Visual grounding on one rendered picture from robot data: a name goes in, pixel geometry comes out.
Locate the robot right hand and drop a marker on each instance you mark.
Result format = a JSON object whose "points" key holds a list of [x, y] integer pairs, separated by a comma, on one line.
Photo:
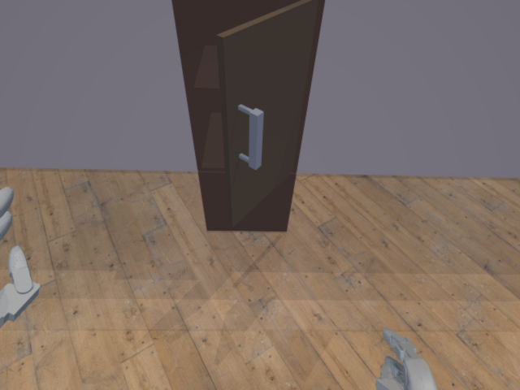
{"points": [[415, 374]]}

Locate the cupboard door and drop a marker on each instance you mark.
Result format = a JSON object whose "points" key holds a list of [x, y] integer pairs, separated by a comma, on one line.
{"points": [[263, 64]]}

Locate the robot left hand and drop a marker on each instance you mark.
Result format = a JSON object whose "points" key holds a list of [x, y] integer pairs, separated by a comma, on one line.
{"points": [[16, 296]]}

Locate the handle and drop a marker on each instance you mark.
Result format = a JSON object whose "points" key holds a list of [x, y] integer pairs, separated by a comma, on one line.
{"points": [[255, 136]]}

